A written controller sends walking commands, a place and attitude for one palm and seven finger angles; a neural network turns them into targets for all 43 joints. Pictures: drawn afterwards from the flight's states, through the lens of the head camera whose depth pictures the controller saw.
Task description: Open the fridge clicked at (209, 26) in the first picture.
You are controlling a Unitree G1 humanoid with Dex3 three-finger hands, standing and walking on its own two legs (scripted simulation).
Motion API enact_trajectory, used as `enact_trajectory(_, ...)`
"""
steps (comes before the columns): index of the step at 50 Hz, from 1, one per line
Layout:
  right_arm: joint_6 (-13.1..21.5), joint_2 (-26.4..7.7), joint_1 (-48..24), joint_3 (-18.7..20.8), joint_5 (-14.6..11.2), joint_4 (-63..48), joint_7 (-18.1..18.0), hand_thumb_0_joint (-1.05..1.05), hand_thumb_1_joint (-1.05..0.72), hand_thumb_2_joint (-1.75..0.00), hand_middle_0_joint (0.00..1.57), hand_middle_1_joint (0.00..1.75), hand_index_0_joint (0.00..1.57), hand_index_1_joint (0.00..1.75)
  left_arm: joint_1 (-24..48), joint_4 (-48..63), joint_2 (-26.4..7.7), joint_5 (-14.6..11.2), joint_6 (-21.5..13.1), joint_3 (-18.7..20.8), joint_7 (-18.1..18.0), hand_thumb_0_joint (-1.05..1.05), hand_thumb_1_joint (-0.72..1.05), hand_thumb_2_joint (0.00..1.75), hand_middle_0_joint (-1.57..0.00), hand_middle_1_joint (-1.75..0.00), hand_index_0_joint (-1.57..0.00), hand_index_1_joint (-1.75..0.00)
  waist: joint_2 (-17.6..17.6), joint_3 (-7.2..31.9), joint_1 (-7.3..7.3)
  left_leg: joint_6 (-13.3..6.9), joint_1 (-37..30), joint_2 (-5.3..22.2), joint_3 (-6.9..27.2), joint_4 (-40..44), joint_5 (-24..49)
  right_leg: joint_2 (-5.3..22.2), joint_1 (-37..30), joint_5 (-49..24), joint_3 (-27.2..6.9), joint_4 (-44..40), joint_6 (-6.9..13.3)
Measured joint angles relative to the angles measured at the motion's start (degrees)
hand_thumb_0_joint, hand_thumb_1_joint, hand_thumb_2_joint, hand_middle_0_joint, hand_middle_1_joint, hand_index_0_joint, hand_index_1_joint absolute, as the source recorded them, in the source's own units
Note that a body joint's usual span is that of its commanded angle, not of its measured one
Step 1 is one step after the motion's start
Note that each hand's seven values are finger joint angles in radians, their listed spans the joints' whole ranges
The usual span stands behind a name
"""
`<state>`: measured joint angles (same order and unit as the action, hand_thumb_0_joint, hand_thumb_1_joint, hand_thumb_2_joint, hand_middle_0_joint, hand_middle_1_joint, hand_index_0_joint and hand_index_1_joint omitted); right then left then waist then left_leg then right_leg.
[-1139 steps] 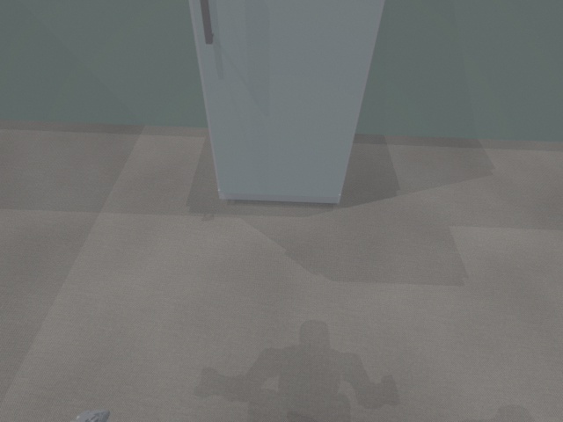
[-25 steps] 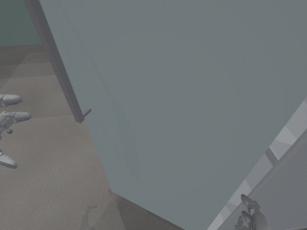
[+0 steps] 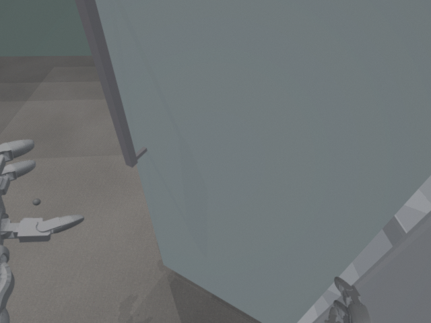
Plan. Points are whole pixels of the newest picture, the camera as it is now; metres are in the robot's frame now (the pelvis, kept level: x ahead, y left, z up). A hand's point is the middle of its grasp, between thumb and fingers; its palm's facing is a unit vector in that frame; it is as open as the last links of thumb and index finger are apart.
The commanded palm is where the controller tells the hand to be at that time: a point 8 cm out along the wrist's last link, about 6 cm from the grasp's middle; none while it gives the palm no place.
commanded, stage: draw the hand back to the body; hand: left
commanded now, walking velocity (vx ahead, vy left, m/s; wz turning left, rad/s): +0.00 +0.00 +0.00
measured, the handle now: (119, 89) +0.45 +0.24 +0.22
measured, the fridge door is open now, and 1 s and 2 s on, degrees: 57 57 57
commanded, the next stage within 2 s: step back with the hand held close in 0.80 s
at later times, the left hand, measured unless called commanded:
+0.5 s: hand (55, 217) +0.20 +0.25 +0.17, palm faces +0.46 -0.79 -0.41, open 8.1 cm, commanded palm +0.15 +0.29 +0.18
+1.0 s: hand (54, 212) +0.21 +0.25 +0.17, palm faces +0.47 -0.78 -0.40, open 7.4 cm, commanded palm +0.15 +0.28 +0.18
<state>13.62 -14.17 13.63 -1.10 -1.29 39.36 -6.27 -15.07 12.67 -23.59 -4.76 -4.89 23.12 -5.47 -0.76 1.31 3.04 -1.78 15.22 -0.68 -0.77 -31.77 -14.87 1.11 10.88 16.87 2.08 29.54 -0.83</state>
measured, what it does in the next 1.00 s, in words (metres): stands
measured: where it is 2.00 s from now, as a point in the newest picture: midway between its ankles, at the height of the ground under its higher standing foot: outside the picture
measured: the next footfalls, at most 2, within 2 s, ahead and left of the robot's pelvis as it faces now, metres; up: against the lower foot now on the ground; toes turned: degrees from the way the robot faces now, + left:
none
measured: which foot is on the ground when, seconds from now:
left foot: down 0.00-1.00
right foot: down 0.00-1.00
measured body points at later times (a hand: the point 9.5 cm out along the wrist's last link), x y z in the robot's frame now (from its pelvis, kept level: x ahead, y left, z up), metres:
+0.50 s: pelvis +0.02 -0.01 +0.00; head -0.01 -0.03 +0.45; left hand +0.17 +0.29 +0.19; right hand +0.19 -0.23 -0.08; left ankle +0.03 +0.10 -0.73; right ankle -0.01 -0.13 -0.73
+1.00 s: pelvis +0.01 -0.02 +0.00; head -0.01 -0.03 +0.45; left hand +0.17 +0.29 +0.19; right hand +0.19 -0.24 -0.08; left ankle +0.03 +0.10 -0.73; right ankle -0.01 -0.13 -0.73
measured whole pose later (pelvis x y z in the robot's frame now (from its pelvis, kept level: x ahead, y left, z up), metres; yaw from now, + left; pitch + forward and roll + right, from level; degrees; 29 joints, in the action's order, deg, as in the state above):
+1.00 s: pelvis +0.01 -0.02 +0.00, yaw +0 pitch -3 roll -1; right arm 8.8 -12.8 12.6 -2.4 0.0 37.9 -5.5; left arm -24.9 22.1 -20.9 -3.4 -6.7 21.1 -6.8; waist -3.1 0.0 3.6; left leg -0.7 11.8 0.8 -0.3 -29.8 -15.0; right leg -0.4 6.8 16.4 2.5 26.2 0.2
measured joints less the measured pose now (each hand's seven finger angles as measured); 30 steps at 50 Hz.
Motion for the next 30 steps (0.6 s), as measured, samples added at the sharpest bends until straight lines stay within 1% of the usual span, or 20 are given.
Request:
enact_trajectory(5, -1.5, 0.6, -0.3, -0.4, 0.3, 0.6, 0.5, 0.01, -0.9, -0.9, 0.2, 0.3, 0.18, 0.29, -1.6, 1.2, 0.6, 0.7, -0.6, -0.6, -1.7, -0.01, 0.01, 0.47, -0.23, -0.82, -0.24, -0.82, -0.8, -0.3, 0.64, 0.0, -1.7, -0.3, -0.2, 1.0, 0.0, 0.3, -1.4, 0.2, -0.2, -0.4, -0.1)
enact_trajectory(11, -2.8, 1.7, -1.0, -0.9, 0.6, 0.3, 0.9, 0.01, -0.9, -0.9, 0.2, 0.3, 0.19, 0.3, -4.7, 3.3, 1.3, 0.7, -0.5, -1.7, -1.8, 0.0, 0.22, 0.57, -0.23, -0.69, -0.24, -0.69, -1.4, -0.3, 0.82, 0.1, -3.2, -0.3, -0.4, 2.2, 0.1, 0.3, -2.5, 0.4, -0.4, -1.0, 0.1)
enact_trajectory(23, -3.0, 1.5, 0.2, -1.5, 1.3, -0.9, 1.3, 0.01, -0.9, -0.9, 0.2, 0.3, 0.25, 0.33, -11.7, 10.1, 1.7, 0.7, -0.2, -2.9, -1.4, 0.01, 0.65, 0.78, -0.22, -0.44, -0.22, -0.44, -1.6, -0.5, 0.86, 1.0, -4.4, 0.6, 0.0, 2.7, -0.2, -0.6, -4.0, 0.6, 0.0, -2.1, 0.8)
enact_trajectory(26, -3.0, 1.5, 0.3, -1.5, 1.3, -1.0, 1.1, 0.01, -0.9, -0.9, 0.2, 0.3, 0.27, 0.33, -12.2, 10.6, 1.6, 0.8, -0.2, -3.1, -1.4, 0.01, 0.74, 0.82, -0.21, -0.39, -0.22, -0.39, -1.7, -0.6, 1.03, 1.1, -4.4, 0.8, 0.1, 2.7, -0.3, -0.8, -4.1, 0.6, 0.1, -2.1, 1.0)
enact_trajectory(30, -3.1, 1.6, 0.2, -1.6, 1.4, -1.0, 0.9, 0.01, -0.9, -0.9, 0.2, 0.3, 0.28, 0.34, -11.7, 9.9, 1.5, 0.7, 0.0, -2.8, -1.5, 0.01, 0.82, 0.86, -0.21, -0.34, -0.22, -0.34, -1.7, -0.7, 1.11, 1.3, -4.5, 1.0, 0.3, 2.6, -0.2, -1.0, -4.2, 0.6, 0.3, -2.1, 1.2)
